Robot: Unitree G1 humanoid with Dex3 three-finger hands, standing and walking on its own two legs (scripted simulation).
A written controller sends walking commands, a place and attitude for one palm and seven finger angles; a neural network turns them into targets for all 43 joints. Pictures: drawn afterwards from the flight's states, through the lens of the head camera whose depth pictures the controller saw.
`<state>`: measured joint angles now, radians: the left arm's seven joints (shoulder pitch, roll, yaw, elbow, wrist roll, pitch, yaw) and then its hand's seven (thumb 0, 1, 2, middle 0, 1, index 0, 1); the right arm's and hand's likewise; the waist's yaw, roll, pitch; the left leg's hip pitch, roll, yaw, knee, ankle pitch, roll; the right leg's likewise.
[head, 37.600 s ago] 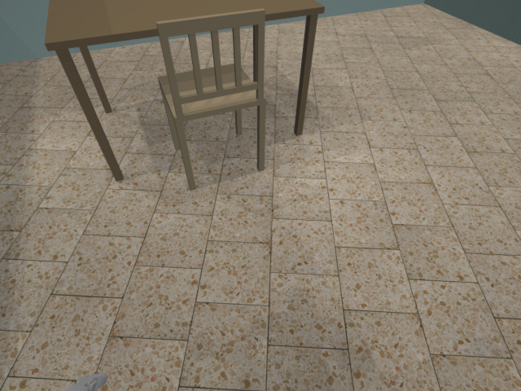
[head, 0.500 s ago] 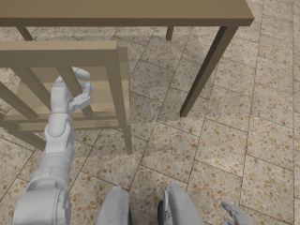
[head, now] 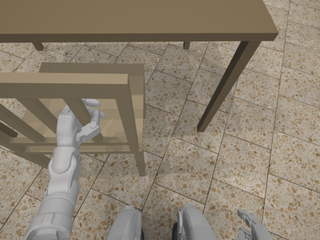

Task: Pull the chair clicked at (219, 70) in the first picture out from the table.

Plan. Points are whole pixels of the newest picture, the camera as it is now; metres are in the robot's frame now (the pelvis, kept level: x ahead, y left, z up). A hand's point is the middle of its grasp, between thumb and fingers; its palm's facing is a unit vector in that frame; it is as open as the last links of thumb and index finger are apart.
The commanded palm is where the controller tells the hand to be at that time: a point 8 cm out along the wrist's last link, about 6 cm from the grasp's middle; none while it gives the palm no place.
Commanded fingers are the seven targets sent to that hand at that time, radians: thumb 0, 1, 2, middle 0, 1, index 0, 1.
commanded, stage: open the thumb and straighten the fingers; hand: left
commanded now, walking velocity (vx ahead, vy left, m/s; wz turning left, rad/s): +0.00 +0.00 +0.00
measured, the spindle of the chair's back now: (51, 122) +0.39 +0.27 +0.00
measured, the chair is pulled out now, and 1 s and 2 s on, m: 0.02 0.03 0.03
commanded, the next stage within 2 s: draw the fingers out of the gap in 0.82 s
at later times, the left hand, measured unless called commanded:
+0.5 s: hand (93, 127) +0.38 +0.17 +0.01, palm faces +0.05 -1.00 -0.02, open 12.7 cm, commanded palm +0.35 +0.21 +0.01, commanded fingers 0.00 -0.55 0.20 -0.20 -0.58 -0.20 -0.58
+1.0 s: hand (89, 126) +0.38 +0.18 +0.01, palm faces +0.05 -1.00 -0.02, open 17.4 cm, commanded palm +0.35 +0.22 +0.02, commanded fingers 0.00 -0.55 0.20 0.00 0.00 0.00 0.00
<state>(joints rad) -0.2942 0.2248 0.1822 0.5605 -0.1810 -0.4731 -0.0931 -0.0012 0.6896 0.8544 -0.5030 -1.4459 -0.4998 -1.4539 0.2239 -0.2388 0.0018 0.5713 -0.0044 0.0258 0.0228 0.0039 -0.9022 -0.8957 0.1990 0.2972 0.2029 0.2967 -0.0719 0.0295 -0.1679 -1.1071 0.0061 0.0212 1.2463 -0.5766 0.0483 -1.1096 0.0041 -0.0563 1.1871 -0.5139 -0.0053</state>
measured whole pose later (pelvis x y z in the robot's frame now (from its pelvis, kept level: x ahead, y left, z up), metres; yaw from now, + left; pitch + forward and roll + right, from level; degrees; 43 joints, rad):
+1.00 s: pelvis -0.02 -0.01 +0.00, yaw +1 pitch +24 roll -3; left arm -0.40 0.28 0.24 0.70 -0.18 -0.46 -0.16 -0.01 -0.55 0.20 -0.02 -0.03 -0.01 -0.04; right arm 0.25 -0.25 0.02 0.61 0.00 0.00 -0.01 0.00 -0.90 -0.90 0.20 0.30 0.20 0.30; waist -0.08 0.03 -0.16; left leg -1.12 0.00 0.01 1.26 -0.55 0.04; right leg -1.12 0.00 -0.07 1.20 -0.49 -0.02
